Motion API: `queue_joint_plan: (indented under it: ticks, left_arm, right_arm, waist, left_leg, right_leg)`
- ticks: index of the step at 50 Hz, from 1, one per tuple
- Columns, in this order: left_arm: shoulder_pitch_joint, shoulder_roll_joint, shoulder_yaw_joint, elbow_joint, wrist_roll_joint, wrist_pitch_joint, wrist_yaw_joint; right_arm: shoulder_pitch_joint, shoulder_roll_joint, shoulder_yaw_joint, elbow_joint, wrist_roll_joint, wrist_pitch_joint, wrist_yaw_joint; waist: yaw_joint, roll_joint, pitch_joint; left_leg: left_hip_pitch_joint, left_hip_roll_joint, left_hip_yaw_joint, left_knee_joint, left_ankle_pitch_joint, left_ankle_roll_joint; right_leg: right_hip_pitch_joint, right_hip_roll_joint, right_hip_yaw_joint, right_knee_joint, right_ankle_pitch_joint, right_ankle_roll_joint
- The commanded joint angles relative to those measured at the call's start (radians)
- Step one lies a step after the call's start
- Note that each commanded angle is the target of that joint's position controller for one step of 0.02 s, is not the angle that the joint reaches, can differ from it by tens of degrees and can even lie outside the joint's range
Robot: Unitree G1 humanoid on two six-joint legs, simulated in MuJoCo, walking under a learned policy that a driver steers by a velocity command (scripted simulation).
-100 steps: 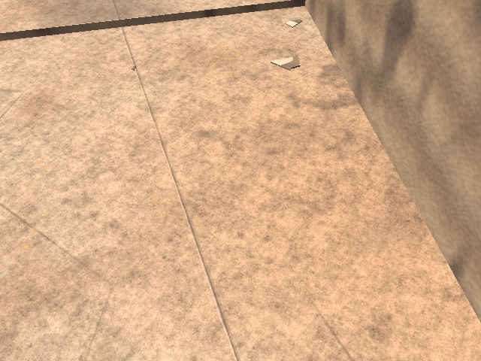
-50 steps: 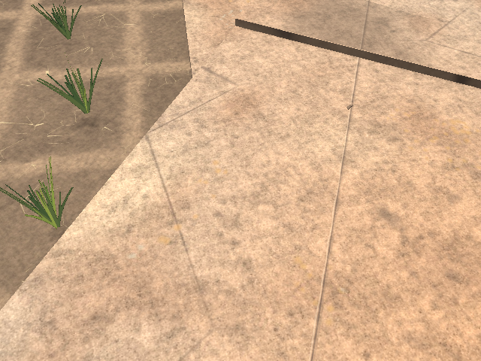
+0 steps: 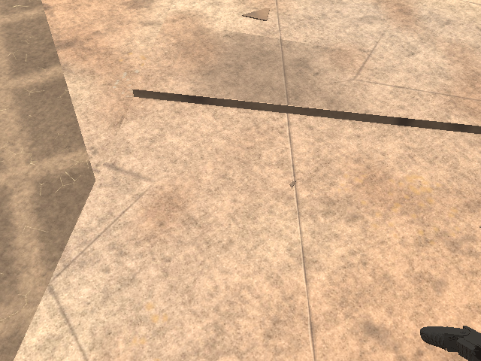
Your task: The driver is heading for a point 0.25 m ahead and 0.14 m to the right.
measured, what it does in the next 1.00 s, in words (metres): walks ahead: right foot, then left foot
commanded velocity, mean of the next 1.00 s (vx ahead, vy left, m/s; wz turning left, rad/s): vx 0.18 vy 0.00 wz -0.20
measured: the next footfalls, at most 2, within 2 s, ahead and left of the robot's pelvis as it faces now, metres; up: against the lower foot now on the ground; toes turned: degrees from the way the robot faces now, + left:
right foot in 0.40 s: +0.32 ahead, -0.15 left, +0.00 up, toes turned -9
left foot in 0.72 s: +0.32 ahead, +0.11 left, +0.00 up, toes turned -10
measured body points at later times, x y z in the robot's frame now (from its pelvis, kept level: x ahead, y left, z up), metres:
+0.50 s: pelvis +0.20 -0.03 +0.01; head +0.24 -0.05 +0.45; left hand +0.45 +0.16 -0.07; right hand +0.22 -0.32 -0.12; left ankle +0.13 +0.13 -0.67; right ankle +0.28 -0.14 -0.72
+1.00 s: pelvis +0.27 -0.01 +0.01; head +0.28 -0.01 +0.46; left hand +0.42 +0.22 -0.12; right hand +0.31 -0.28 -0.12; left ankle +0.28 +0.11 -0.72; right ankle +0.28 -0.14 -0.72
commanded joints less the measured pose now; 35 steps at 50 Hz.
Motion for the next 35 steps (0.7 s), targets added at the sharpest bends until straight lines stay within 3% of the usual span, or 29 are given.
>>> queue_joint_plan:
  ticks: [1,2,3,4,6,8,10,13,15,17,19,20,21,22,23,24,25,27,29,32,34,35]
  left_arm:
    - [0.0,0.128,0.013,-0.104,-0.015,-0.021,0.0]
    - [-0.068,0.131,0.017,-0.119,-0.001,-0.015,0.002]
    - [-0.107,0.12,0.019,-0.134,0.009,-0.014,-0.001]
    - [-0.111,0.105,0.022,-0.14,0.006,-0.01,-0.007]
    - [-0.1,0.066,0.017,-0.141,-0.002,0.003,-0.014]
    - [-0.137,0.034,0.009,-0.157,0.012,0.011,-0.011]
    - [-0.157,0.011,0.0,-0.162,0.024,0.01,-0.012]
    - [-0.219,-0.008,-0.012,-0.162,0.026,-0.002,-0.03]
    - [-0.268,0.0,-0.01,-0.173,0.024,-0.009,-0.043]
    - [-0.281,0.026,-0.001,-0.183,0.027,-0.012,-0.049]
    - [-0.2,0.057,0.017,-0.156,0.039,-0.015,-0.043]
    - [-0.14,0.105,0.034,-0.14,0.046,-0.014,-0.031]
    - [-0.062,0.189,0.047,-0.144,0.07,-0.008,-0.014]
    - [-0.088,0.141,0.017,-0.148,0.076,-0.002,-0.01]
    - [-0.099,0.077,0.003,-0.143,0.05,0.006,-0.019]
    - [-0.157,0.057,-0.004,-0.136,0.037,0.006,-0.026]
    - [-0.206,0.051,-0.007,-0.13,0.033,0.006,-0.028]
    - [-0.289,0.073,0.0,-0.127,0.045,0.012,-0.026]
    - [-0.319,0.064,0.001,-0.117,0.057,0.014,-0.019]
    - [-0.314,0.043,-0.004,-0.088,0.054,0.016,-0.008]
    - [-0.322,0.028,-0.011,-0.069,0.045,0.022,-0.005]
    - [-0.296,0.005,-0.019,-0.05,0.043,0.022,-0.006]
  right_arm:
    - [0.278,-0.162,-0.068,-0.006,0.005,0.008,-0.006]
    - [0.231,-0.138,-0.058,-0.008,-0.001,0.014,-0.008]
    - [0.197,-0.116,-0.05,0.0,-0.005,0.018,-0.009]
    - [0.178,-0.101,-0.044,0.006,-0.009,0.017,-0.011]
    - [0.167,-0.094,-0.045,0.024,-0.002,0.01,-0.01]
    - [0.165,-0.115,-0.051,0.048,-0.001,0.004,-0.007]
    - [0.152,-0.144,-0.06,0.068,0.0,0.01,-0.008]
    - [0.142,-0.165,-0.063,0.094,0.014,0.029,-0.016]
    - [0.175,-0.177,-0.064,0.122,0.025,0.038,-0.018]
    - [0.176,-0.192,-0.068,0.14,0.037,0.044,-0.018]
    - [0.157,-0.19,-0.067,0.149,0.049,0.048,-0.02]
    - [0.193,-0.159,-0.057,0.159,0.039,0.046,-0.019]
    - [0.232,-0.106,-0.033,0.134,-0.005,0.038,-0.016]
    - [0.35,-0.044,0.0,0.156,-0.012,0.045,-0.003]
    - [0.32,-0.125,-0.021,0.18,0.011,0.065,0.001]
    - [0.245,-0.141,-0.026,0.161,0.028,0.081,0.0]
    - [0.205,-0.13,-0.027,0.162,0.023,0.096,-0.012]
    - [0.21,-0.126,-0.031,0.17,0.009,0.129,-0.034]
    - [0.242,-0.094,-0.024,0.191,0.006,0.139,-0.045]
    - [0.208,-0.074,-0.018,0.199,0.003,0.138,-0.047]
    - [0.208,-0.061,-0.015,0.209,-0.005,0.135,-0.04]
    - [0.198,-0.064,-0.013,0.207,-0.018,0.134,-0.036]
  waist:
    - [-0.155,0.196,-0.177]
    - [-0.148,0.124,-0.098]
    - [-0.133,0.107,-0.039]
    - [-0.11,0.132,-0.012]
    - [-0.093,0.153,0.004]
    - [-0.082,0.124,0.036]
    - [-0.071,0.109,0.018]
    - [-0.09,0.115,-0.018]
    - [-0.106,0.118,-0.034]
    - [-0.094,0.127,-0.042]
    - [-0.036,0.11,-0.085]
    - [-0.016,0.063,-0.125]
    - [-0.016,-0.095,-0.249]
    - [-0.065,-0.228,-0.392]
    - [-0.034,-0.124,-0.392]
    - [-0.043,-0.094,-0.265]
    - [-0.055,-0.051,-0.194]
    - [-0.102,-0.083,-0.124]
    - [-0.116,-0.106,-0.122]
    - [-0.097,-0.105,-0.126]
    - [-0.113,-0.091,-0.108]
    - [-0.114,-0.072,-0.088]
  left_leg:
    - [0.686,0.418,-0.652,-0.253,-0.446,0.206]
    - [0.575,0.371,-0.498,-0.254,-0.31,0.173]
    - [0.482,0.327,-0.39,-0.274,-0.182,0.164]
    - [0.419,0.297,-0.307,-0.299,-0.105,0.153]
    - [0.361,0.271,-0.203,-0.345,-0.033,0.157]
    - [0.323,0.279,-0.132,-0.354,0.217,0.186]
    - [0.332,0.277,-0.051,-0.331,0.443,0.195]
    - [0.315,0.235,0.06,-0.313,0.519,0.17]
    - [0.347,0.24,0.065,-0.288,0.505,0.158]
    - [0.385,0.259,0.048,-0.233,0.496,0.143]
    - [0.385,0.229,0.061,-0.102,0.521,0.106]
    - [0.336,0.176,0.094,0.025,0.462,0.065]
    - [0.136,0.104,0.133,0.279,0.081,0.0]
    - [-0.013,0.041,0.029,0.51,-0.577,-0.054]
    - [-0.009,0.077,-0.053,0.558,-0.585,-0.068]
    - [-0.07,0.094,-0.033,0.56,-0.556,-0.072]
    - [-0.084,0.11,-0.027,0.52,-0.511,-0.077]
    - [0.044,0.115,-0.017,0.426,-0.406,-0.098]
    - [0.145,0.099,0.005,0.33,-0.341,-0.102]
    - [0.226,0.093,0.012,0.173,-0.205,-0.082]
    - [0.318,0.075,0.031,0.023,-0.075,-0.058]
    - [0.355,0.078,0.024,-0.045,-0.034,-0.041]
  right_leg:
    - [-0.615,-0.087,-0.041,0.501,0.027,0.026]
    - [-0.596,-0.119,-0.075,0.493,0.103,0.033]
    - [-0.576,-0.143,-0.078,0.448,0.153,0.038]
    - [-0.538,-0.168,-0.082,0.414,0.184,0.039]
    - [-0.497,-0.183,-0.111,0.368,0.207,0.044]
    - [-0.491,-0.172,-0.119,0.277,0.212,0.06]
    - [-0.464,-0.163,-0.135,0.147,0.264,0.072]
    - [-0.331,-0.139,-0.192,-0.079,0.456,0.064]
    - [-0.277,-0.122,-0.202,-0.171,0.507,0.049]
    - [-0.24,-0.113,-0.199,-0.239,0.477,0.019]
    - [-0.089,-0.076,-0.227,-0.361,0.543,-0.023]
    - [0.045,-0.094,-0.209,-0.399,0.725,-0.053]
    - [0.316,-0.313,0.016,-0.3,1.228,-0.141]
    - [0.449,-0.513,0.256,-0.31,1.344,-0.326]
    - [0.359,-0.462,0.228,-0.354,1.126,-0.316]
    - [0.273,-0.408,0.154,-0.392,0.962,-0.274]
    - [0.18,-0.372,0.12,-0.428,0.82,-0.236]
    - [-0.04,-0.322,0.047,-0.5,0.65,-0.198]
    - [-0.126,-0.289,-0.007,-0.525,0.576,-0.195]
    - [-0.144,-0.279,-0.022,-0.532,0.412,-0.182]
    - [-0.186,-0.253,-0.035,-0.522,0.218,-0.142]
    - [-0.212,-0.225,-0.044,-0.518,0.104,-0.096]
